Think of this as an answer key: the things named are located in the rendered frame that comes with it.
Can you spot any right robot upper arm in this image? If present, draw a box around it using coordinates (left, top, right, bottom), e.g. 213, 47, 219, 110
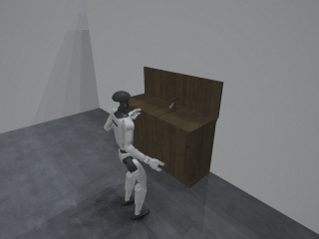
123, 119, 135, 152

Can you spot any counter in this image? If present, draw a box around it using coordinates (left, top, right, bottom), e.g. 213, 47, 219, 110
120, 67, 223, 188

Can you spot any robot left thigh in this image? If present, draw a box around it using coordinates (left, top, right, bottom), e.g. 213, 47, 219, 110
118, 152, 136, 181

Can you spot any left robot hand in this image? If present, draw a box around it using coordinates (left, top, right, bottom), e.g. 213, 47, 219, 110
128, 109, 141, 120

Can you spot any robot torso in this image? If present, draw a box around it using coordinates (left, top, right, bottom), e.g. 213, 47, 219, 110
112, 114, 134, 164

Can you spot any right robot hand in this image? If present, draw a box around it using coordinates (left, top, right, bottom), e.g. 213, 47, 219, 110
149, 158, 164, 171

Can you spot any right robot forearm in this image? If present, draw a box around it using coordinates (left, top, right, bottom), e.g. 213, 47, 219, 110
127, 145, 152, 164

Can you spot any left robot upper arm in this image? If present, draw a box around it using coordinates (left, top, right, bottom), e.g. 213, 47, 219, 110
104, 109, 118, 132

